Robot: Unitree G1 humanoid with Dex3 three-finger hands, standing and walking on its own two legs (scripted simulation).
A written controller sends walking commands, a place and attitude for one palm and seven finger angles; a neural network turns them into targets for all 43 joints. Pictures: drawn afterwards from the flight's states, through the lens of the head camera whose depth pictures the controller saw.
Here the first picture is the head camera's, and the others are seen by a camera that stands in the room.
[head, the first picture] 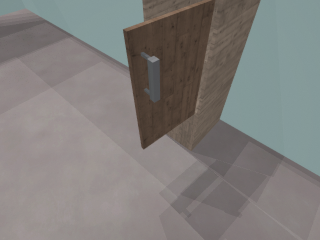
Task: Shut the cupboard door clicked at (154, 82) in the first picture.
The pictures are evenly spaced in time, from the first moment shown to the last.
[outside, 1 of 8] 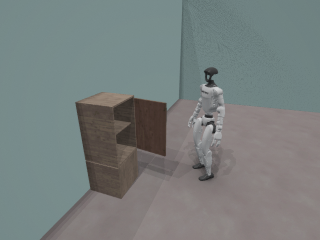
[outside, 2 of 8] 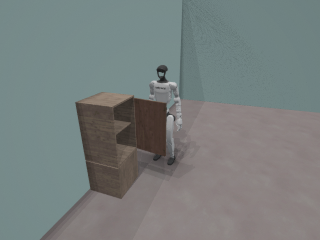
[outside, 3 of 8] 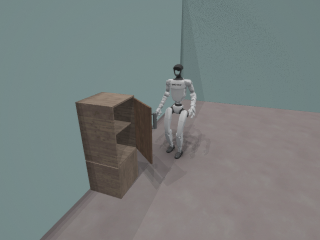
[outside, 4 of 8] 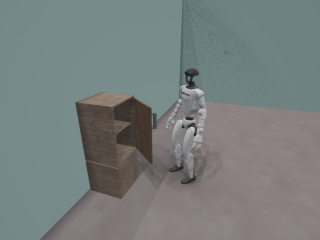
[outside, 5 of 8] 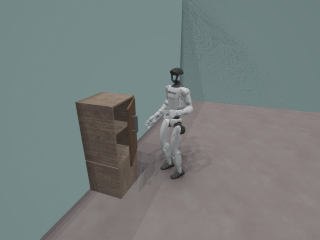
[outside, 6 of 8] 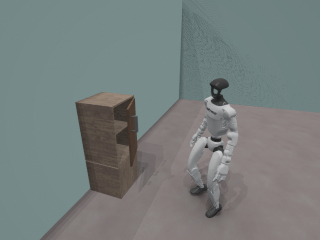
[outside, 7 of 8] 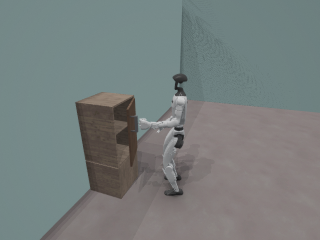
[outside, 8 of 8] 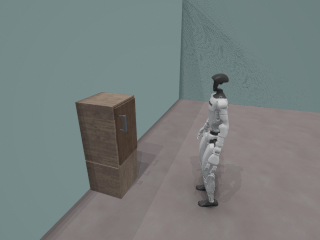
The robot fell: no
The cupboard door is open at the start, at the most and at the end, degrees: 82 82 0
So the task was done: yes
